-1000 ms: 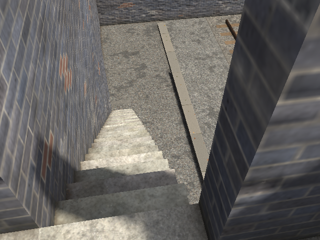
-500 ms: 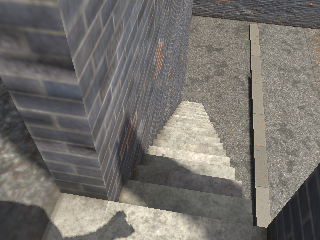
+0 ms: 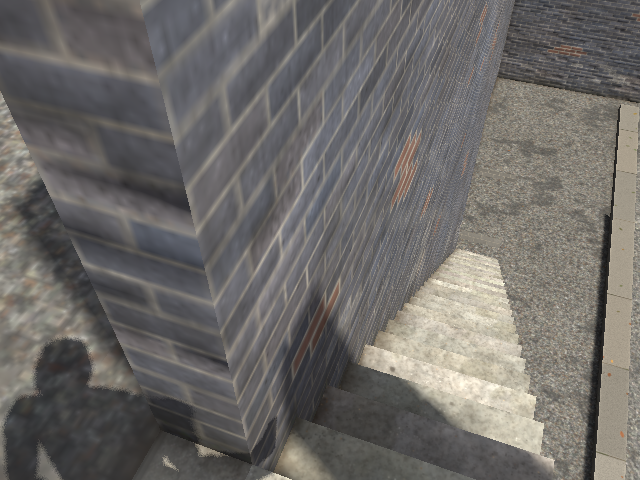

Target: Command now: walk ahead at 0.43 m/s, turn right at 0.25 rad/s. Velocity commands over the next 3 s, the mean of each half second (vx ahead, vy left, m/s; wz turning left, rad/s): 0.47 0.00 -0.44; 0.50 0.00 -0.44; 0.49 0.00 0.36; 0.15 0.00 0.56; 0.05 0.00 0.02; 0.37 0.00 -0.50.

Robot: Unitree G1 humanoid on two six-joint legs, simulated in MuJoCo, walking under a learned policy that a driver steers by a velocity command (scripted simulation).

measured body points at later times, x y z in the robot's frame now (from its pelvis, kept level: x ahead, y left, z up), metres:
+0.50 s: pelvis +0.23 +0.01 +0.01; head +0.24 +0.01 +0.46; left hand +0.46 +0.18 -0.10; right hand +0.18 -0.24 -0.12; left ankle +0.23 +0.13 -0.74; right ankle +0.32 -0.16 -0.66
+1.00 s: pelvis +0.39 -0.12 -0.06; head +0.39 -0.14 +0.39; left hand +0.43 +0.12 -0.19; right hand +0.38 -0.35 -0.21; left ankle +0.61 -0.03 -0.71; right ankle +0.28 -0.14 -0.74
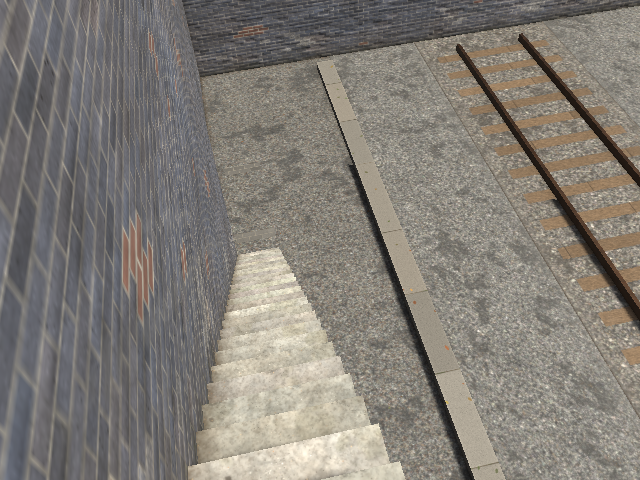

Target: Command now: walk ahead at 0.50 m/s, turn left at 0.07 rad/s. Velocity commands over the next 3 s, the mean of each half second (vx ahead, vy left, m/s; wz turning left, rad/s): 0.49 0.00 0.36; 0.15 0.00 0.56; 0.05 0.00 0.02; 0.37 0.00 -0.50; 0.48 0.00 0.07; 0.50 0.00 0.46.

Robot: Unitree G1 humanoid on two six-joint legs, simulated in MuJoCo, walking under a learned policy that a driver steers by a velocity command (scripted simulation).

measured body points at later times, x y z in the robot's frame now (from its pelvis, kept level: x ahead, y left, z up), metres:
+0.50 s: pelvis +0.21 +0.05 -0.27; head +0.23 +0.03 +0.18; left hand +0.34 +0.28 -0.38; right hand +0.15 -0.14 -0.43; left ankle +0.10 +0.13 -0.90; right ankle +0.36 -0.06 -0.94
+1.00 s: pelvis +0.32 +0.04 -0.39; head +0.34 +0.04 +0.06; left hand +0.18 +0.30 -0.50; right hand +0.52 -0.06 -0.52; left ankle +0.38 +0.25 -0.95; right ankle +0.37 -0.02 -1.11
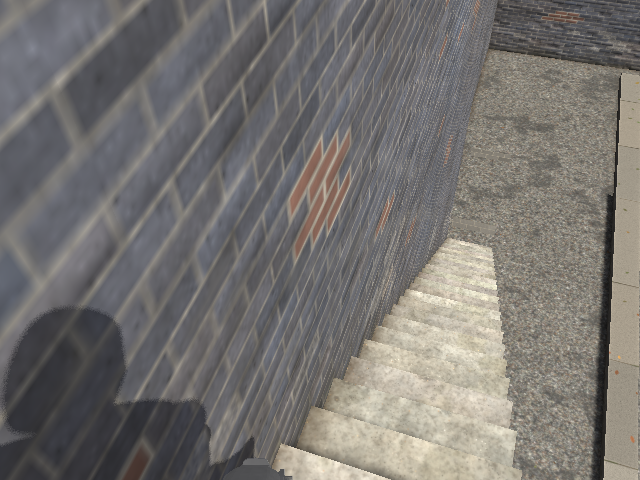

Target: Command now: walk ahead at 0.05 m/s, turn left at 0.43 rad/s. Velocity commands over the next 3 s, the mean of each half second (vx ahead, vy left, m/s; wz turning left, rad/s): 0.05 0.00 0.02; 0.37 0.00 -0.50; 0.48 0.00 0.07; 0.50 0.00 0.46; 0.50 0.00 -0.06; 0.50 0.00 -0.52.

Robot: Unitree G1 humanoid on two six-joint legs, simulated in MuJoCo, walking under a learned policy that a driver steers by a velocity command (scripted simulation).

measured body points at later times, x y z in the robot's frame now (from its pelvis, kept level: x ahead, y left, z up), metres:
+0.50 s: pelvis +0.07 +0.07 -0.03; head +0.06 +0.08 +0.42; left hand +0.06 +0.30 -0.17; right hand +0.20 -0.13 -0.13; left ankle +0.10 +0.15 -0.72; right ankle +0.07 -0.09 -0.63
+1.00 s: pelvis +0.11 -0.05 -0.03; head +0.10 -0.05 +0.42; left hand +0.20 +0.22 -0.16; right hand +0.19 -0.33 -0.13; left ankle +0.28 +0.10 -0.62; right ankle +0.03 -0.09 -0.72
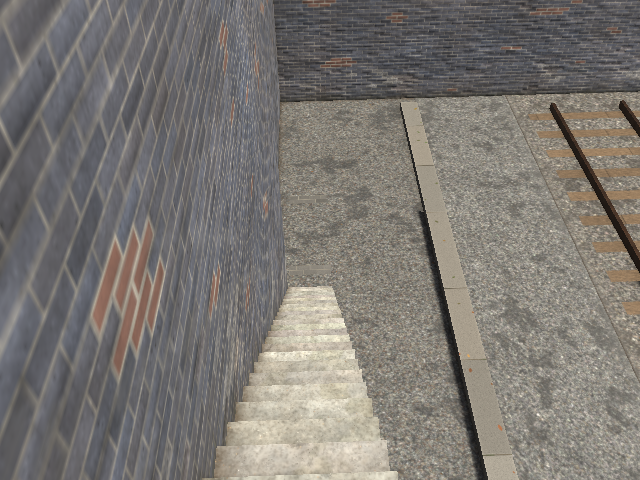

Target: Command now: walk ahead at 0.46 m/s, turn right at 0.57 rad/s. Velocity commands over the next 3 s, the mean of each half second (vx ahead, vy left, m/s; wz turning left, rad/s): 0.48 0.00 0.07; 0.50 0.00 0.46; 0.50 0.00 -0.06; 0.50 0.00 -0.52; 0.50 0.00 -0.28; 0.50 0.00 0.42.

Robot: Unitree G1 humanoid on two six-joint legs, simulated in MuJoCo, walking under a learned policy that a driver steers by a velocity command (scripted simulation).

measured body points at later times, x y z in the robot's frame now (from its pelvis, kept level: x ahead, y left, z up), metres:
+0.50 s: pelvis +0.30 +0.04 -0.20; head +0.30 +0.04 +0.25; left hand +0.12 +0.22 -0.34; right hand +0.39 -0.21 -0.34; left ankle +0.42 +0.13 -0.93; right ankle +0.00 -0.05 -0.61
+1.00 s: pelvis +0.69 +0.09 -0.70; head +0.69 +0.09 -0.25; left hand +0.49 +0.29 -0.84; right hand +0.90 -0.12 -0.81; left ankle +0.76 +0.22 -1.24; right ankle +0.64 -0.02 -1.33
